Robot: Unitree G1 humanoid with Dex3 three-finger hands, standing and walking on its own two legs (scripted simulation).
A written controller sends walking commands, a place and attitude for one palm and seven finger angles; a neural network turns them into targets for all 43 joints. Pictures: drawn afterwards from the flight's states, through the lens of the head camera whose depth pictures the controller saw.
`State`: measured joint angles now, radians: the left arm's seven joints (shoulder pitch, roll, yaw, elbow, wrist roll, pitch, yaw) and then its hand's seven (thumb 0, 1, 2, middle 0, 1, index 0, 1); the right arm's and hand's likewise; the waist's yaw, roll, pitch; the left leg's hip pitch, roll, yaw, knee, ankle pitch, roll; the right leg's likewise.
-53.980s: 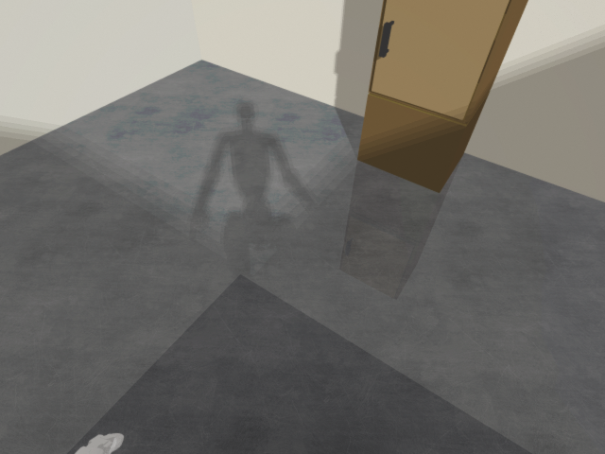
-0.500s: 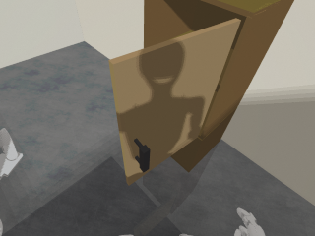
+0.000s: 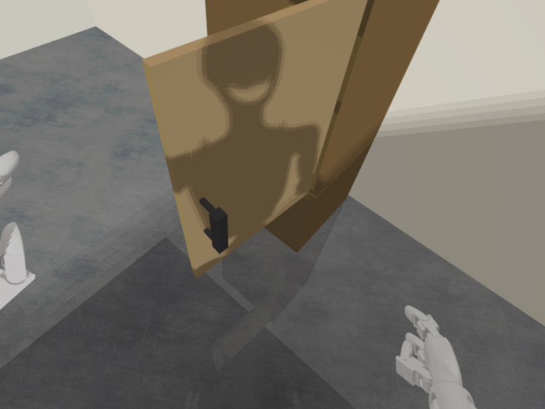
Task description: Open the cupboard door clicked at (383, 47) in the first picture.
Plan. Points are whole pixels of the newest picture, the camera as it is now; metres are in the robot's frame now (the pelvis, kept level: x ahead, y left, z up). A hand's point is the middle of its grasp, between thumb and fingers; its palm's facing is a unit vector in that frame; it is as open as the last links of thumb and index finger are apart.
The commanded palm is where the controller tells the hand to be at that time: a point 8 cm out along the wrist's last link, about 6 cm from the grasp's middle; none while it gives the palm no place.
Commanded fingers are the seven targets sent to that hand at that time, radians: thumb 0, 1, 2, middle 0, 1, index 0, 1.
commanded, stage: step back with the hand held close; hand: left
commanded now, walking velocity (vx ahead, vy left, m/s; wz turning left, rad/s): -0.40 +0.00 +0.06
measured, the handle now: (212, 225) +0.45 +0.13 -0.10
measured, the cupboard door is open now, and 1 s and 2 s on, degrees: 84 84 84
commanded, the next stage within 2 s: stop stepping back and stand still in 0.02 s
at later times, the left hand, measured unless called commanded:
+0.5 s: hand out of the picture +0.09 +0.21 +0.16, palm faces +0.43 -0.77 -0.47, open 7.4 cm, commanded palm +0.02 +0.26 +0.17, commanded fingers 0.00 0.90 0.90 -0.20 -0.30 -0.20 -0.30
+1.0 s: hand out of the picture +0.06 +0.24 +0.15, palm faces +0.47 -0.79 -0.40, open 7.4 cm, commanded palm -0.01 +0.27 +0.17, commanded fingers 0.00 0.90 0.90 -0.20 -0.30 -0.20 -0.30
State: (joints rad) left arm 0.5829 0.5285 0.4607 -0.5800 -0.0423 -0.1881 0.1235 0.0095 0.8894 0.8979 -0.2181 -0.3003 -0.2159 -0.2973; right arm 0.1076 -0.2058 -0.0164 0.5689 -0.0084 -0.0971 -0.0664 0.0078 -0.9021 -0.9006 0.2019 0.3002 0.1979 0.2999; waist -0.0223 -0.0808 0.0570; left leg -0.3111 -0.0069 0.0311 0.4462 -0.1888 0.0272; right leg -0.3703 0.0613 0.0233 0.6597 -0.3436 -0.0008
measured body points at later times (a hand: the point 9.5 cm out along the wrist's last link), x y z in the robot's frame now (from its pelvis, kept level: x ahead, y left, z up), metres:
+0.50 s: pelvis -0.11 -0.05 +0.00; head -0.10 -0.04 +0.45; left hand +0.06 +0.25 +0.18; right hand +0.04 -0.31 -0.08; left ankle -0.14 +0.06 -0.74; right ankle -0.12 -0.14 -0.74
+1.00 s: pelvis -0.14 -0.03 -0.01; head -0.14 -0.01 +0.44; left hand +0.03 +0.28 +0.17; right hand +0.02 -0.26 -0.09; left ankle -0.14 +0.07 -0.74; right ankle -0.13 -0.14 -0.74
